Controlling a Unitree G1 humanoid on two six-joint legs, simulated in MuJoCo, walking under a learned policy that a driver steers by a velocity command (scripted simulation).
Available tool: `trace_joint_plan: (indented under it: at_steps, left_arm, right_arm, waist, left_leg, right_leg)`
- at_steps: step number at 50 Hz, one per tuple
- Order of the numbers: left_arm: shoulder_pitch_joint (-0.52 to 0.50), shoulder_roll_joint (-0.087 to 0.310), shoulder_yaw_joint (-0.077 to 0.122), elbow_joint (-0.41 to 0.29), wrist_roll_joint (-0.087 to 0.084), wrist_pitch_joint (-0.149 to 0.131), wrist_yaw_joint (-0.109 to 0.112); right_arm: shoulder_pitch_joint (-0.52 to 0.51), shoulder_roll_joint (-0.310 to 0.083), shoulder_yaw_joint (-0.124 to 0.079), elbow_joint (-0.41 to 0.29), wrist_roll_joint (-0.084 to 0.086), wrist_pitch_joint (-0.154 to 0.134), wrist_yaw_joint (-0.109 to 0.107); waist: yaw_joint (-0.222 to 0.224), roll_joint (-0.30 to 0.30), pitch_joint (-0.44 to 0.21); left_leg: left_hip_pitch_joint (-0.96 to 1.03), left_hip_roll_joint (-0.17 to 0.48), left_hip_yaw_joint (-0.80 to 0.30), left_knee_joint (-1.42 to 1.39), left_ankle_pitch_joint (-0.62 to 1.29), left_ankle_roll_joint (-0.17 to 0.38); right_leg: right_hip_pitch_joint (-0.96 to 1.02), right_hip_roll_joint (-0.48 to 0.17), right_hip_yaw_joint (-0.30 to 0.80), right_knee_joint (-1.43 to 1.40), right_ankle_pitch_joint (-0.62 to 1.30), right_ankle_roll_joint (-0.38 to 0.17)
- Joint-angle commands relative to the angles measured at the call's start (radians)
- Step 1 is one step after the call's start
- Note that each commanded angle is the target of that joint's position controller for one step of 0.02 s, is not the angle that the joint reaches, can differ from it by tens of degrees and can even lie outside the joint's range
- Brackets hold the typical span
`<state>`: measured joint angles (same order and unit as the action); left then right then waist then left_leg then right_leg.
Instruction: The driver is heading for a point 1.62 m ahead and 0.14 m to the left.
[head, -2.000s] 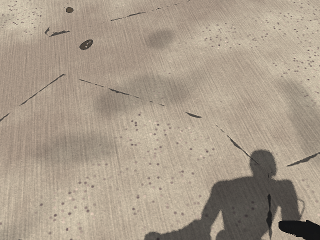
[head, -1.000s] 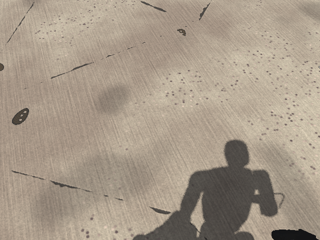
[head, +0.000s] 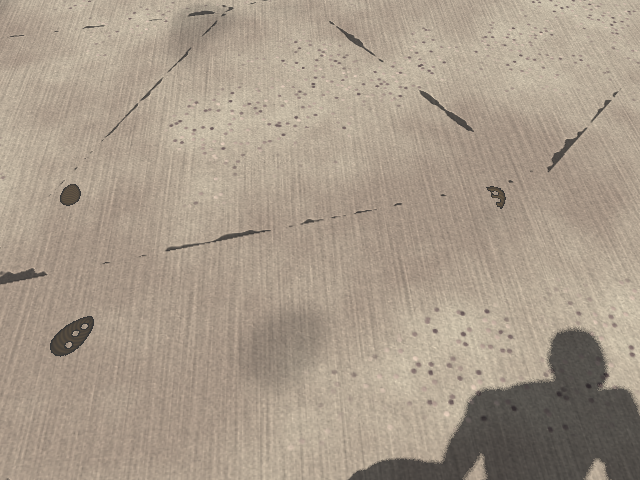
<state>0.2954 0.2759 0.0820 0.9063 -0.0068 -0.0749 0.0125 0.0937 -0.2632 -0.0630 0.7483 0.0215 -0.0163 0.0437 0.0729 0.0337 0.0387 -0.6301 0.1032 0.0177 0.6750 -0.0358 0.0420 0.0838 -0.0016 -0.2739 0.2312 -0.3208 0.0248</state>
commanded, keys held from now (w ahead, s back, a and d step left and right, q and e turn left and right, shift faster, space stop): w+q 0.30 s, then w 0.70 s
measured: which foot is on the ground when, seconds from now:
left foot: up 0.00-0.06, down 0.08-0.62, up 0.64-1.00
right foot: down 0.00-0.10, up 0.12-0.58, down 0.60-1.00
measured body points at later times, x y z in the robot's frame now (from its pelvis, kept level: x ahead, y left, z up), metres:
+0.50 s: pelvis +0.28 +0.04 +0.01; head +0.31 +0.07 +0.46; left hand +0.44 +0.33 -0.08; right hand +0.39 -0.23 -0.10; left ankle +0.17 +0.11 -0.73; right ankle +0.50 -0.06 -0.70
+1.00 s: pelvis +0.57 +0.08 +0.01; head +0.60 +0.09 +0.46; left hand +0.49 +0.35 -0.12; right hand +0.84 -0.08 -0.08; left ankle +0.70 +0.29 -0.69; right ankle +0.51 -0.04 -0.73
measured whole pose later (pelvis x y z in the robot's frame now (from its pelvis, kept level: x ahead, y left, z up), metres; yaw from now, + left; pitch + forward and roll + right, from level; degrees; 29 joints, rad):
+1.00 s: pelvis +0.57 +0.08 +0.01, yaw +17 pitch +2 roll -2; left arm 0.36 0.27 0.05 0.90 -0.02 -0.08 -0.01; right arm 0.08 -0.26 -0.05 0.70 0.01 -0.07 0.02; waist 0.09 0.04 0.02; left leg -0.63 0.09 -0.04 0.58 0.05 0.00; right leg 0.00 0.06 -0.03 0.21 -0.25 -0.04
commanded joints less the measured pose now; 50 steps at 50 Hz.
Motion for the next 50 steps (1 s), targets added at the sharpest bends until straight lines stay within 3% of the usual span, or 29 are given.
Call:
trace_joint_plan:
  at_steps: [1, 2, 3, 4, 5, 6, 7, 8, 9, 10, 11, 14, 16, 19, 24, 27, 28, 29, 30, 31, 32, 33, 34, 35, 37, 39, 41, 45, 50]
  left_arm:
    - [-0.025, 0.205, 0.049, -0.046, -0.018, 0.011, 0.007]
    - [-0.037, 0.219, 0.053, -0.050, -0.024, 0.019, 0.009]
    - [-0.056, 0.226, 0.053, -0.054, -0.030, 0.028, 0.009]
    - [-0.058, 0.207, 0.044, -0.059, -0.025, 0.028, 0.011]
    - [-0.022, 0.100, 0.012, -0.094, 0.019, 0.018, 0.010]
    - [0.007, 0.046, -0.015, -0.138, 0.013, -0.022, -0.001]
    - [-0.121, 0.139, 0.005, -0.158, -0.030, -0.052, -0.014]
    - [-0.159, 0.143, 0.004, -0.173, -0.043, -0.070, -0.018]
    - [-0.153, 0.134, 0.005, -0.155, -0.020, -0.076, -0.009]
    - [-0.140, 0.144, 0.014, -0.144, 0.004, -0.069, -0.003]
    - [-0.124, 0.149, 0.018, -0.143, 0.007, -0.057, -0.005]
    - [-0.143, 0.113, 0.013, -0.154, 0.021, -0.029, -0.004]
    - [-0.216, 0.090, 0.003, -0.178, 0.022, -0.024, -0.005]
    - [-0.301, 0.059, -0.014, -0.196, 0.014, -0.031, -0.020]
    - [-0.397, 0.089, -0.014, -0.233, 0.002, -0.048, -0.044]
    - [-0.362, 0.114, -0.007, -0.233, 0.002, -0.057, -0.051]
    - [-0.304, 0.129, 0.001, -0.219, 0.003, -0.060, -0.050]
    - [-0.190, 0.158, 0.018, -0.185, 0.007, -0.063, -0.045]
    - [-0.026, 0.202, 0.030, -0.159, 0.021, -0.064, -0.041]
    - [0.108, 0.282, 0.055, -0.127, 0.026, -0.054, -0.040]
    - [0.132, 0.209, 0.036, -0.102, -0.003, -0.049, -0.051]
    - [0.065, 0.150, 0.018, -0.113, -0.015, -0.045, -0.048]
    - [-0.010, 0.129, 0.007, -0.131, -0.004, -0.036, -0.044]
    - [-0.056, 0.107, -0.003, -0.135, 0.006, -0.030, -0.043]
    - [-0.087, 0.088, -0.013, -0.134, 0.019, -0.036, -0.043]
    - [-0.076, 0.108, -0.009, -0.120, 0.011, -0.041, -0.039]
    - [-0.058, 0.140, -0.001, -0.106, 0.004, -0.041, -0.032]
    - [0.000, 0.157, 0.001, -0.078, -0.008, -0.029, -0.022]
    - [0.097, 0.166, 0.000, -0.028, -0.016, -0.004, -0.018]
  right_arm:
    - [-0.062, -0.083, -0.023, -0.102, 0.000, -0.009, 0.013]
    - [-0.007, -0.105, -0.037, -0.096, 0.001, -0.005, 0.012]
    - [0.114, -0.141, -0.059, -0.069, 0.005, -0.003, 0.009]
    - [0.287, -0.206, -0.096, -0.021, 0.008, 0.003, -0.006]
    - [0.357, -0.314, -0.123, 0.000, 0.012, 0.011, -0.028]
    - [0.314, -0.344, -0.113, -0.046, 0.002, -0.012, -0.017]
    - [0.310, -0.246, -0.084, -0.048, -0.002, -0.029, -0.007]
    - [0.274, -0.208, -0.073, -0.044, -0.002, -0.042, -0.007]
    - [0.205, -0.179, -0.064, -0.053, 0.000, -0.048, -0.009]
    - [0.150, -0.144, -0.052, -0.068, -0.006, -0.049, -0.013]
    - [0.128, -0.140, -0.048, -0.083, -0.018, -0.050, -0.018]
    - [0.148, -0.164, -0.054, -0.080, -0.009, -0.055, -0.037]
    - [0.183, -0.179, -0.057, -0.070, -0.006, -0.054, -0.051]
    - [0.221, -0.162, -0.050, -0.051, -0.006, -0.051, -0.058]
    - [0.302, -0.163, -0.048, 0.001, -0.004, -0.048, -0.057]
    - [0.310, -0.175, -0.052, 0.016, -0.007, -0.035, -0.063]
    - [0.293, -0.179, -0.052, 0.013, -0.007, -0.031, -0.064]
    - [0.276, -0.165, -0.046, 0.007, -0.009, -0.028, -0.063]
    - [0.261, -0.133, -0.029, -0.015, -0.019, -0.028, -0.062]
    - [0.398, -0.062, -0.008, -0.018, -0.006, -0.042, -0.059]
    - [0.391, -0.090, -0.005, -0.014, 0.003, -0.055, -0.057]
    - [0.287, -0.162, -0.024, -0.030, 0.017, -0.060, -0.053]
    - [0.210, -0.164, -0.022, -0.050, 0.012, -0.063, -0.052]
    - [0.166, -0.153, -0.023, -0.061, -0.006, -0.065, -0.051]
    - [0.196, -0.125, -0.025, -0.051, -0.011, -0.058, -0.049]
    - [0.209, -0.091, -0.018, -0.048, -0.013, -0.050, -0.050]
    - [0.143, -0.082, -0.010, -0.072, -0.019, -0.051, -0.052]
    - [0.009, -0.051, 0.004, -0.100, -0.017, -0.064, -0.040]
    - [-0.128, -0.057, 0.007, -0.146, -0.003, -0.075, -0.015]
  waist:
    - [-0.042, -0.101, 0.026]
    - [-0.080, -0.119, -0.016]
    - [-0.153, -0.113, -0.079]
    - [-0.238, -0.078, -0.167]
    - [-0.204, 0.141, -0.223]
    - [-0.135, 0.218, -0.377]
    - [-0.195, 0.075, -0.322]
    - [-0.175, 0.057, -0.202]
    - [-0.128, -0.025, -0.139]
    - [-0.090, -0.025, -0.102]
    - [-0.066, 0.011, -0.096]
    - [-0.057, -0.011, -0.077]
    - [-0.081, 0.004, -0.050]
    - [-0.126, 0.041, -0.036]
    - [-0.168, 0.053, 0.006]
    - [-0.141, 0.078, 0.007]
    - [-0.106, 0.090, -0.020]
    - [-0.046, 0.075, -0.095]
    - [0.026, 0.024, -0.242]
    - [0.006, -0.227, -0.396]
    - [0.019, -0.300, -0.387]
    - [0.026, -0.193, -0.219]
    - [0.007, -0.114, -0.125]
    - [-0.017, -0.075, -0.050]
    - [-0.064, -0.115, -0.036]
    - [-0.077, -0.119, -0.039]
    - [-0.066, -0.107, -0.018]
    - [-0.019, -0.091, -0.011]
    - [0.022, -0.093, 0.025]
  left_leg:
    - [0.028, -0.050, 0.064, -0.030, -0.106, 0.047]
    - [0.112, -0.089, 0.094, -0.026, -0.158, 0.069]
    - [0.268, -0.136, 0.118, -0.063, -0.157, 0.099]
    - [0.542, -0.167, 0.088, -0.119, -0.104, 0.139]
    - [0.828, 0.049, -0.290, -0.155, -0.129, 0.235]
    - [1.016, 0.231, -0.854, -0.341, -0.331, 0.412]
    - [0.995, 0.220, -0.791, -0.410, -0.343, 0.350]
    - [0.877, 0.188, -0.640, -0.405, -0.279, 0.309]
    - [0.732, 0.140, -0.527, -0.400, -0.175, 0.270]
    - [0.621, 0.107, -0.447, -0.414, -0.078, 0.251]
    - [0.543, 0.095, -0.424, -0.432, -0.002, 0.254]
    - [0.451, 0.054, -0.331, -0.461, 0.105, 0.253]
    - [0.436, 0.033, -0.286, -0.467, 0.121, 0.232]
    - [0.410, -0.008, -0.223, -0.469, 0.036, 0.181]
    - [0.537, 0.064, -0.286, -0.417, -0.006, 0.170]
    - [0.638, 0.109, -0.325, -0.352, 0.133, 0.152]
    - [0.647, 0.097, -0.315, -0.294, 0.272, 0.139]
    - [0.632, 0.046, -0.274, -0.164, 0.412, 0.116]
    - [0.501, -0.009, -0.230, 0.074, 0.320, 0.083]
    - [0.124, -0.168, -0.139, 0.456, -0.098, -0.007]
    - [-0.060, -0.190, -0.196, 0.582, -0.540, -0.010]
    - [-0.145, -0.126, -0.204, 0.643, -0.479, -0.001]
    - [-0.137, -0.074, -0.153, 0.613, -0.393, 0.004]
    - [-0.115, -0.041, -0.129, 0.545, -0.333, 0.002]
    - [-0.015, 0.004, -0.121, 0.456, -0.270, -0.006]
    - [-0.005, 0.016, -0.097, 0.394, -0.238, -0.023]
    - [-0.041, 0.028, -0.082, 0.276, -0.158, -0.046]
    - [0.013, -0.004, -0.041, 0.005, 0.080, -0.051]
    - [0.003, -0.040, -0.030, -0.140, 0.100, -0.031]
  right_leg:
    - [0.025, -0.304, 0.059, 0.050, 0.747, -0.143]
    - [0.031, -0.300, 0.046, 0.148, 0.912, -0.132]
    - [0.002, -0.276, 0.024, 0.318, 1.000, -0.113]
    - [-0.137, -0.234, 0.007, 0.561, 0.891, -0.072]
    - [-0.497, -0.134, 0.009, 0.913, 0.238, -0.014]
    - [-0.777, 0.049, 0.252, 1.150, -0.308, 0.012]
    - [-0.891, -0.007, 0.364, 1.182, -0.242, -0.011]
    - [-0.918, -0.050, 0.352, 1.119, -0.149, -0.038]
    - [-0.855, -0.094, 0.355, 1.029, -0.073, -0.042]
    - [-0.786, -0.118, 0.357, 0.952, -0.022, -0.037]
    - [-0.722, -0.129, 0.364, 0.922, 0.004, -0.028]
    - [-0.689, -0.114, 0.336, 0.780, 0.077, 0.016]
    - [-0.711, -0.096, 0.327, 0.633, 0.202, 0.038]
    - [-0.637, -0.062, 0.310, 0.410, 0.412, 0.036]
    - [-0.657, -0.045, 0.318, 0.280, 0.423, -0.007]
    - [-0.640, -0.032, 0.306, 0.248, 0.293, -0.051]
    - [-0.560, -0.011, 0.282, 0.229, 0.263, -0.072]
    - [-0.396, 0.004, 0.265, 0.207, 0.292, -0.104]
    - [-0.119, -0.114, 0.383, 0.256, 0.320, -0.169]
    - [0.272, -0.331, 0.795, 0.222, 0.152, -0.330]
    - [0.309, -0.384, 1.038, 0.073, -0.065, -0.348]
    - [0.184, -0.358, 0.926, 0.053, -0.172, -0.297]
    - [0.039, -0.320, 0.801, 0.032, -0.119, -0.265]
    - [-0.091, -0.281, 0.715, -0.003, -0.028, -0.257]
    - [-0.208, -0.228, 0.613, -0.044, 0.126, -0.247]
    - [-0.242, -0.215, 0.539, -0.078, 0.219, -0.261]
    - [-0.242, -0.216, 0.482, -0.098, 0.334, -0.272]
    - [-0.227, -0.160, 0.363, -0.101, 0.404, -0.222]
    - [-0.093, -0.215, 0.373, -0.058, 0.406, -0.213]
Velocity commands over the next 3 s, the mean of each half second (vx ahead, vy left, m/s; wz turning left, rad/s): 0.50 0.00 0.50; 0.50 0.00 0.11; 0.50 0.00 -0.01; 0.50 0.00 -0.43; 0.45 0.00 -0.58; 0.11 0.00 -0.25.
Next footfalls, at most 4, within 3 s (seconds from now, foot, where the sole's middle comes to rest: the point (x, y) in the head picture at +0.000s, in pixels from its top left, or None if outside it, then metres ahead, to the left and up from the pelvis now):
0.08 left None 0.21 0.12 -0.77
0.60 right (364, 443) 0.55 -0.03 -0.77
1.12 left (232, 338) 0.77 0.29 -0.77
1.64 right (311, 228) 1.12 0.13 -0.77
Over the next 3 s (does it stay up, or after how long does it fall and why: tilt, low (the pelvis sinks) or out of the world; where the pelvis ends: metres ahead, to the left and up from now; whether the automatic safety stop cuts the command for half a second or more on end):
stays up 1.51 0.17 0.00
